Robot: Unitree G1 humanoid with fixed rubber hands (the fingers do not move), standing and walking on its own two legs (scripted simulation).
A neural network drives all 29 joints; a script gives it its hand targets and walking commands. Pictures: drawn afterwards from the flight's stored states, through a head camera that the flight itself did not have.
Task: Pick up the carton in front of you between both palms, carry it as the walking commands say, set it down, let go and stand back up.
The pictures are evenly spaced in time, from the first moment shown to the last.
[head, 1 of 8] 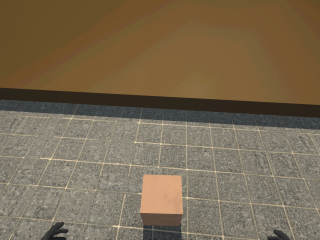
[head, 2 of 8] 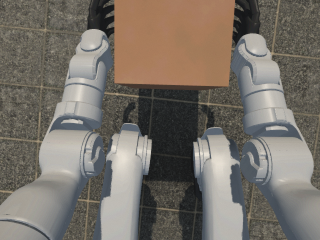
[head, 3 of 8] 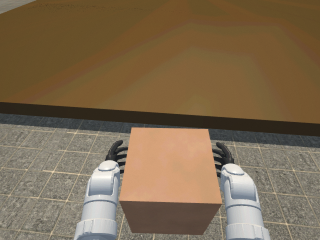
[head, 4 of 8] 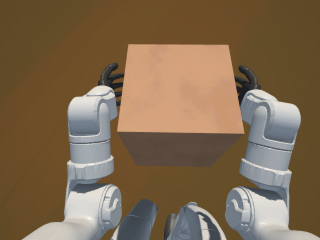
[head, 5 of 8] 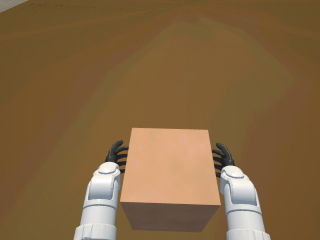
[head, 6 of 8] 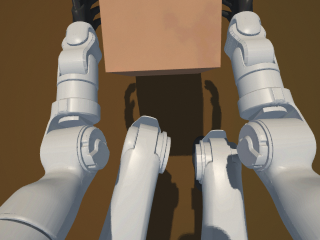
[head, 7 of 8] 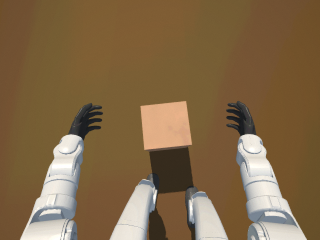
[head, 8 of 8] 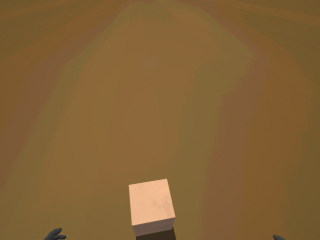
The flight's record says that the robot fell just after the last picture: no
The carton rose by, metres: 0.93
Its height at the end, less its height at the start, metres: +0.15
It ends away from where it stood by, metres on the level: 2.53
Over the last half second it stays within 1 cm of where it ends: yes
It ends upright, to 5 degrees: yes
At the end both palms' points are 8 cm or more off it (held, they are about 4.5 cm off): yes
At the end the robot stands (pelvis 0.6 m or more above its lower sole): yes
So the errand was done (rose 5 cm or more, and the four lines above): yes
